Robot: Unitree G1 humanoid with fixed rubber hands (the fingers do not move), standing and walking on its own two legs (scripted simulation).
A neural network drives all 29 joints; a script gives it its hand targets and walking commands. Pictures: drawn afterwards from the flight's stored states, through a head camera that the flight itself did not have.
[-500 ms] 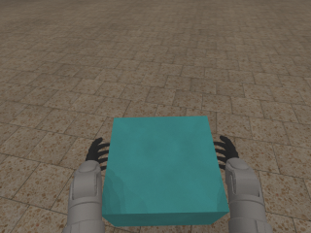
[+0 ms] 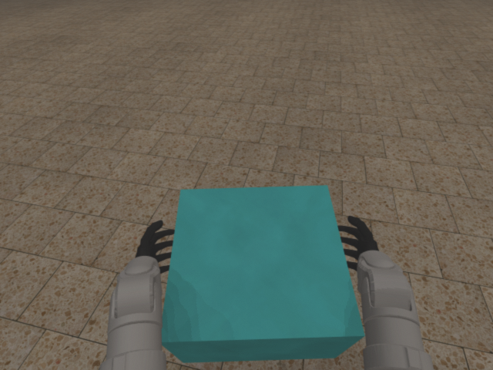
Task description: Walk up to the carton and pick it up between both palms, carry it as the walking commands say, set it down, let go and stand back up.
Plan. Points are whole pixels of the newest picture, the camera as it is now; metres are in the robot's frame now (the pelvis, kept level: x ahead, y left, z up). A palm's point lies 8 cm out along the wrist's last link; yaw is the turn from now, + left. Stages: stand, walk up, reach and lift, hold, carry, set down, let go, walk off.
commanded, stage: hold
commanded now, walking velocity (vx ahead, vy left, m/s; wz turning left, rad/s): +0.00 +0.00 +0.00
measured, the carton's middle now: (256, 272) +0.30 +0.00 -0.03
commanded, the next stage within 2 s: carry in 0.72 s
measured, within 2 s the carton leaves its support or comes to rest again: neither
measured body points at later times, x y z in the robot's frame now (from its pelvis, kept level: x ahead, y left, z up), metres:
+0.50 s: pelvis +0.00 +0.00 +0.00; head -0.04 +0.00 +0.45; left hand +0.29 +0.19 +0.04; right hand +0.29 -0.19 +0.04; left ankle -0.01 +0.13 -0.75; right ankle +0.01 -0.12 -0.75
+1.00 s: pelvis +0.04 +0.04 -0.01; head +0.02 +0.04 +0.44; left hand +0.33 +0.22 +0.06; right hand +0.33 -0.14 +0.06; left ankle +0.00 +0.13 -0.75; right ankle +0.01 -0.10 -0.72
